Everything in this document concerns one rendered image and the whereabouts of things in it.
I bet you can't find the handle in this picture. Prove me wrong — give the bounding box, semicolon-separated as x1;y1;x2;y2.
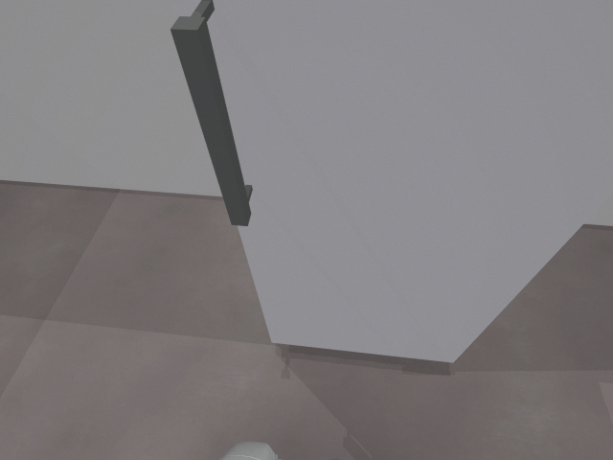
170;0;253;226

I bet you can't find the fridge door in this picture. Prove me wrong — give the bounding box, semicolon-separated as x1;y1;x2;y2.
171;0;613;363

